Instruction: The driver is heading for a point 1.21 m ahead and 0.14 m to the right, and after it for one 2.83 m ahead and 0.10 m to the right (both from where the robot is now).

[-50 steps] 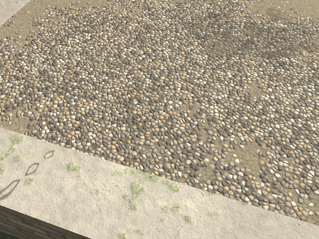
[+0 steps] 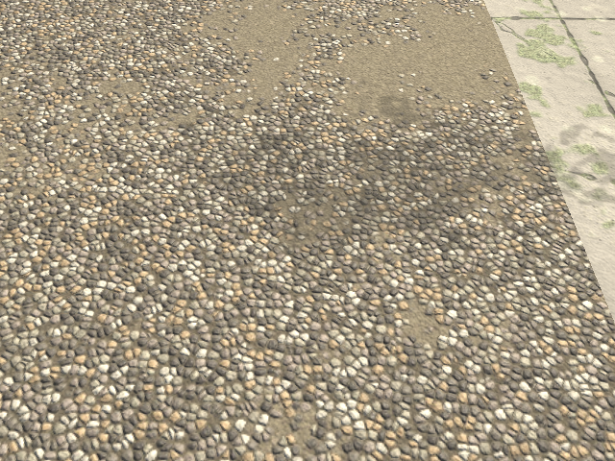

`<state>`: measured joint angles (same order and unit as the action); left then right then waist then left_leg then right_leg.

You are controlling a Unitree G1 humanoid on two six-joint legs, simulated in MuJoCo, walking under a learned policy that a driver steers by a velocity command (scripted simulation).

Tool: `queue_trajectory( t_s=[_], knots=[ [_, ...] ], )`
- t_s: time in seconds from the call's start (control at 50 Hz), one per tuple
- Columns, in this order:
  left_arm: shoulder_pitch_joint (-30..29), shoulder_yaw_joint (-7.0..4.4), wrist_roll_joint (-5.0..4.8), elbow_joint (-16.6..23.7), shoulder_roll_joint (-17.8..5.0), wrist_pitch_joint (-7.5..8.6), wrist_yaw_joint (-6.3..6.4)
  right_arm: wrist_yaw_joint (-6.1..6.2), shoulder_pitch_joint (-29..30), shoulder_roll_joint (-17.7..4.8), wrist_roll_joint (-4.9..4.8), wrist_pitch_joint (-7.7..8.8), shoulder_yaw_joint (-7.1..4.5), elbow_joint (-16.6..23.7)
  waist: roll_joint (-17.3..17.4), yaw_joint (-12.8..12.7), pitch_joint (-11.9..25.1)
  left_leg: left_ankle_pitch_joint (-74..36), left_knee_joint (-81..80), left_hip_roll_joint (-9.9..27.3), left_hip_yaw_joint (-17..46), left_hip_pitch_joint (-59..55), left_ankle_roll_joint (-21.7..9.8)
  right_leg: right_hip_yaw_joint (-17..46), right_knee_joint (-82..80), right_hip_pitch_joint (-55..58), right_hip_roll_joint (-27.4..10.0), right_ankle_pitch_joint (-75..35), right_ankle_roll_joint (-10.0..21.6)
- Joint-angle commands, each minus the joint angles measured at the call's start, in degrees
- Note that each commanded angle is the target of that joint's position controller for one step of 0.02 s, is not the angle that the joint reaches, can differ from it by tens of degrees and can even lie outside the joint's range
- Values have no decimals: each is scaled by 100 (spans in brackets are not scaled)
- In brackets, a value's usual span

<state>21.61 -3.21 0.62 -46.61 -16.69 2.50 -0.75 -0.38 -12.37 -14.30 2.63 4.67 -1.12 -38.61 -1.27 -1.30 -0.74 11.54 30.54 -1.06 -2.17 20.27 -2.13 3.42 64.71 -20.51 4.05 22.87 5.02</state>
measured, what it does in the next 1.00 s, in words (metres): walks ahead: right foot, then left foot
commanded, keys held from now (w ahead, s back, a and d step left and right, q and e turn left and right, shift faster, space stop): w+e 0.48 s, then w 0.06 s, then no key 0.04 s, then q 0.42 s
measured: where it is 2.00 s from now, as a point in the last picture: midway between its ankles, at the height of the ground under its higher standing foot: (399, 359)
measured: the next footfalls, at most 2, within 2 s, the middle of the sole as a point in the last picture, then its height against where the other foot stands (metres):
right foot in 0.40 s outside the picture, level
left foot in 0.92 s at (370, 415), level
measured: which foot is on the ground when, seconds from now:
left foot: down 0.00-0.42, up 0.44-0.90, down 0.92-1.00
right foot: up 0.00-0.38, down 0.40-0.92, up 0.94-1.00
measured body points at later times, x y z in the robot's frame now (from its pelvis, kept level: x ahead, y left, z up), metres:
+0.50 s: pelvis +0.27 -0.08 -0.01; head +0.31 -0.09 +0.44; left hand +0.53 +0.10 -0.11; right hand +0.22 -0.33 -0.14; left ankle +0.15 +0.10 -0.62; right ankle +0.32 -0.14 -0.73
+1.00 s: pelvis +0.47 -0.13 +0.00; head +0.51 -0.13 +0.45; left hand +0.63 +0.10 -0.13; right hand +0.50 -0.41 -0.12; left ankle +0.56 -0.09 -0.73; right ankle +0.35 -0.17 -0.65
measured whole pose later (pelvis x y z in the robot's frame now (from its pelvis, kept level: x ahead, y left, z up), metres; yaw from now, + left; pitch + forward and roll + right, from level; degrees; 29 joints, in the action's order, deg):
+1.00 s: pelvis +0.47 -0.13 +0.00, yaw -15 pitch +0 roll -1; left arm 14.2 -1.7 1.3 -44.5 -14.0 0.3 2.6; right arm 0.0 -13.2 -14.1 0.0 0.9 -2.4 -44.6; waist -0.7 0.5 -4.2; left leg 8.9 30.3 -5.0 -1.3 21.5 -6.7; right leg -1.4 64.2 -19.2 6.3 29.0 1.1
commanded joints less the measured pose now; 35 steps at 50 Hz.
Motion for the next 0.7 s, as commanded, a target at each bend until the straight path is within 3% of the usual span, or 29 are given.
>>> queue_trajectory(
  t_s=[0.02,0.08,0.12,0.14,0.2,0.24,0.28,0.32,0.34,0.36,0.38,0.4,0.42,0.44,0.46,0.48,0.5,0.54,0.56,0.62,0.7],
  knots=[
    [-538,-47,126,717,-256,16,-103,-6,-800,-501,-79,142,-258,-44,444,293,-97,961,-1964,1755,2114,-1398,-728,115,512,-2064,-716,-424,-84],
    [-742,-11,170,891,-103,-88,-184,-68,-1004,-480,-173,279,-282,-251,543,200,0,-191,-2143,1650,1273,-1363,-726,37,640,-2280,-843,-948,-168],
    [-1109,6,115,1058,-61,-133,-191,-91,-1123,-474,-148,265,-266,-410,532,196,-162,-661,-2324,1637,787,-1282,-771,-28,596,-2508,-892,-1265,-239],
    [-1316,-1,114,1166,-82,-130,-200,-101,-1139,-383,-138,260,-214,-453,496,166,-250,-922,-2400,1568,591,-1190,-776,-24,272,-2456,-886,-1443,-230],
    [-1906,66,129,1334,26,-88,-256,-81,-1183,-431,-126,233,-215,-574,545,276,-387,-1531,-2325,1307,-135,-1289,-630,-391,-906,-2229,-791,-2032,-215],
    [-2325,126,84,1473,140,-46,-331,-42,-1349,-576,-118,203,-245,-678,553,402,-409,-1667,-2337,1323,-349,-1486,-535,-679,-1762,-1931,-754,-2256,-131],
    [-2622,150,109,1608,150,-38,-389,13,-1462,-758,-104,145,-302,-753,552,440,-408,-2130,-2238,1469,-449,-1986,-493,-881,-2275,-1823,-686,-2035,16],
    [-2462,121,129,1566,76,-92,-392,56,-1524,-826,-94,52,-320,-828,668,387,-283,-3201,-1693,1488,-786,-2400,-372,-1096,-2682,-1452,-486,-1600,202],
    [-2334,79,192,1572,-5,-100,-365,83,-1557,-946,-89,17,-348,-839,759,314,-143,-4255,-1239,1533,-911,-2457,-292,-1245,-2797,-1055,-254,-1295,299],
    [-2008,22,225,1533,-113,-90,-325,122,-1593,-1051,-92,-34,-373,-901,843,122,63,-5194,-557,1588,-997,-2529,-247,-1286,-2905,-609,-27,-981,457],
    [-1366,-72,248,1369,-247,-62,-268,165,-1560,-1148,-135,-91,-395,-892,872,-150,371,-5440,413,1598,-1082,-2385,-241,-1239,-3235,133,191,-841,588],
    [-489,-201,331,1096,-482,-19,-173,185,-1535,-1131,-143,-124,-389,-809,664,-521,891,-4504,1753,1459,-1174,-1683,-124,-972,-3606,1458,199,-984,738],
    [-121,-347,391,1102,-1016,-14,-81,145,-1769,-613,-152,-110,-265,-519,-264,-434,1600,-1255,3513,1168,-1086,190,44,891,-3541,3284,-1212,-305,1109],
    [-50,-465,111,1196,-1428,-67,-28,81,-1335,-575,-157,-87,-263,5,-1176,-384,2156,2003,5296,48,-411,2023,379,3937,-4280,4234,-2427,-1210,1916],
    [119,-441,3,1135,-1225,-137,56,66,-546,-771,-131,-46,-300,174,-329,-582,1774,1357,5434,324,348,2625,395,3359,-4499,4044,-2193,-2224,1768],
    [-165,-394,-51,1030,-1030,-125,110,58,-466,-655,-197,27,-236,167,-130,-342,1067,855,5068,582,320,2520,387,2441,-4480,3221,-2090,-3062,1675],
    [-401,-302,-34,1004,-717,-83,124,76,-599,-621,-162,47,-211,44,272,-34,709,712,4494,754,335,2117,397,1925,-4588,2426,-1805,-3444,1392],
    [-692,-169,-44,967,-418,-5,129,40,-876,-570,14,-165,-201,-103,172,344,469,809,3907,888,351,1386,481,1279,-4853,1443,-1393,-3724,1187],
    [-663,-136,-45,932,-380,65,108,15,-895,-539,56,-270,-205,-147,105,384,395,853,3777,845,261,1229,509,1158,-4890,1213,-1349,-4397,1184],
    [-378,-132,-36,677,-488,149,48,-63,-824,-352,9,-379,-168,-276,110,418,295,324,3142,686,84,1129,476,524,-4876,1017,-1223,-6238,898],
    [-240,-47,-33,489,-367,141,88,-84,-211,-270,-101,-386,-120,-283,-236,199,182,-680,1906,517,-27,1059,268,-105,-4960,1285,-990,-6254,309]
  ],
)
Keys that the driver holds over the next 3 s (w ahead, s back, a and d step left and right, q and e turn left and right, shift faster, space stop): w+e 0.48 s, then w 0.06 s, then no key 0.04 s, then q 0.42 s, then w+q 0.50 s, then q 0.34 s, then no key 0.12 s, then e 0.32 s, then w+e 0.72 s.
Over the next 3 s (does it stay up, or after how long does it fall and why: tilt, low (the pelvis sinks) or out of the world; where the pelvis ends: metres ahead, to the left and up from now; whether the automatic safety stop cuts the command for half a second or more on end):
stays up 0.93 -0.15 0.00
